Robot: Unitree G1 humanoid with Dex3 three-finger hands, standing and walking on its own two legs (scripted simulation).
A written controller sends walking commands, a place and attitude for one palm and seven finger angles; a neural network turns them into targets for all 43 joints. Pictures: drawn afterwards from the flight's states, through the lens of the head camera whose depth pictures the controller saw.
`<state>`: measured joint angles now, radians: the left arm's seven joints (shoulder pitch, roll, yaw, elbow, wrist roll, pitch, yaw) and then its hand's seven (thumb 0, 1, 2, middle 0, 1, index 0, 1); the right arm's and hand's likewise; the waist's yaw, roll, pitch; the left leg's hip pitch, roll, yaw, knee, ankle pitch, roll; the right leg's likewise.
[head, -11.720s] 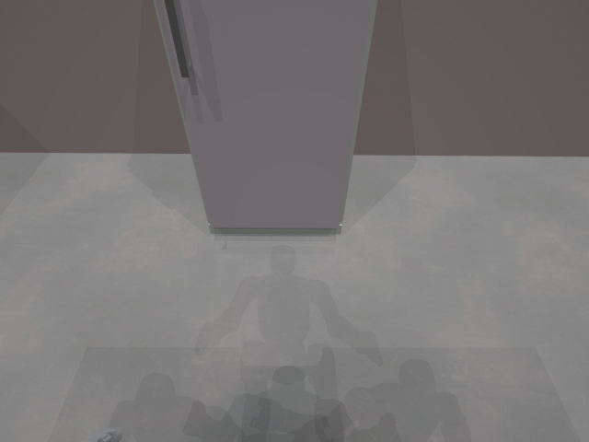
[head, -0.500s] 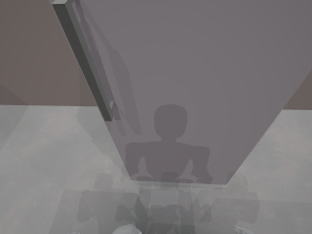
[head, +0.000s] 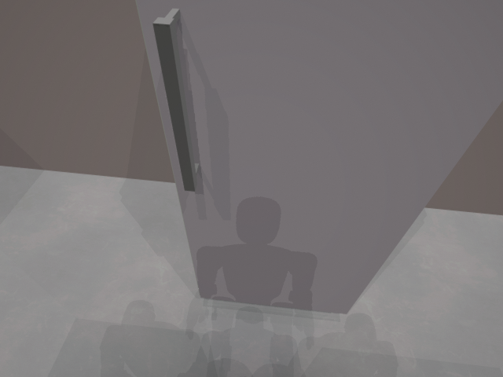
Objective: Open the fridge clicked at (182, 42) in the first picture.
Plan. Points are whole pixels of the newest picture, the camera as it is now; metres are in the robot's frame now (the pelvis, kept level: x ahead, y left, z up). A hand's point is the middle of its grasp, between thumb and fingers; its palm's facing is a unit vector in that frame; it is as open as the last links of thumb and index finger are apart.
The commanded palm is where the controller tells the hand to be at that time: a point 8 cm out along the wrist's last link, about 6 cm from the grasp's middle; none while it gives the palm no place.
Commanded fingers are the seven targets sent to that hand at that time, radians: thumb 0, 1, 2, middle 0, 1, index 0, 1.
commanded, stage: come to a stop and stand still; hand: left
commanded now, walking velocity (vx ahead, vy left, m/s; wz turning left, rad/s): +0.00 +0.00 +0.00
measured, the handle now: (183, 115) +0.48 +0.16 +0.18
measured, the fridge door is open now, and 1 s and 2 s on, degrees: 0 0 0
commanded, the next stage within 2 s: look again from close up in 0.44 s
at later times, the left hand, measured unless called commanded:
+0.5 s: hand out of the picture +0.01 +0.18 -0.17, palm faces +0.01 -0.97 -0.23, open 7.3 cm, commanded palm none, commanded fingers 0.00 0.90 0.90 -0.20 -0.30 -0.20 -0.30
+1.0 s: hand out of the picture +0.01 +0.15 -0.17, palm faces +0.02 -0.98 -0.21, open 7.3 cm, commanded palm none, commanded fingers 0.00 0.90 0.90 -0.20 -0.30 -0.20 -0.30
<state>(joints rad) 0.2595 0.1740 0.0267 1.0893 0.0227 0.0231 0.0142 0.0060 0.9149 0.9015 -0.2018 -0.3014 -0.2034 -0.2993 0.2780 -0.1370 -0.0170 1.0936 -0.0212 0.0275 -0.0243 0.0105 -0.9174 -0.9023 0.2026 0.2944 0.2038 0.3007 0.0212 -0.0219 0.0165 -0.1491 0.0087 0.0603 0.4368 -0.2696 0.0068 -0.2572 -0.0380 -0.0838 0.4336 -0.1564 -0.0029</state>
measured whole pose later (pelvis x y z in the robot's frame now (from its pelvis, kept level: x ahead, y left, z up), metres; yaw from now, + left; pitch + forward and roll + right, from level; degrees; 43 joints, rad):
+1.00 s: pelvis +0.01 -0.02 +0.00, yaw +0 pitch -2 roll +1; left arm 0.27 0.14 -0.01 1.13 0.01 -0.03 0.03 0.01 0.92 0.90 -0.20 -0.30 -0.20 -0.30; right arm 0.30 -0.16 0.01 1.12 -0.01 -0.02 -0.03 0.00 -0.91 -0.90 0.20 0.29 0.20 0.30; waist 0.00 0.02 0.05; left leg -0.11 0.03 0.05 0.40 -0.26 -0.02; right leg -0.24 -0.02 -0.09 0.45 -0.18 -0.04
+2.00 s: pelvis -0.01 +0.00 -0.05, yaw +3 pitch +5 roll -2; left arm 0.53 0.22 0.15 -0.13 -0.23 -0.46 -0.20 0.02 0.40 0.69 -0.24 -0.62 -0.24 -0.62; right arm 0.17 -0.25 0.00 0.49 0.02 -0.26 -0.05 0.01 -0.91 -0.90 0.20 0.29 0.20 0.30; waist 0.07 -0.01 -0.04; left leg -0.54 0.02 -0.02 0.94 -0.49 0.00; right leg -0.60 -0.05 -0.14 0.88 -0.36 -0.02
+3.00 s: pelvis +0.01 -0.02 +0.00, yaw +2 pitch -3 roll +0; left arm -0.13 0.48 0.50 0.09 -0.34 0.12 -0.47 -0.01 -0.50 0.30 -0.31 -1.20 -0.31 -1.20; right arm 0.22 -0.27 0.10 0.62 0.07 -0.24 -0.11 0.02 -0.90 -0.90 0.21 0.30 0.21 0.30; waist 0.06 0.07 0.00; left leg -0.13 0.03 0.01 0.50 -0.32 -0.02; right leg -0.22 -0.02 -0.12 0.49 -0.22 -0.03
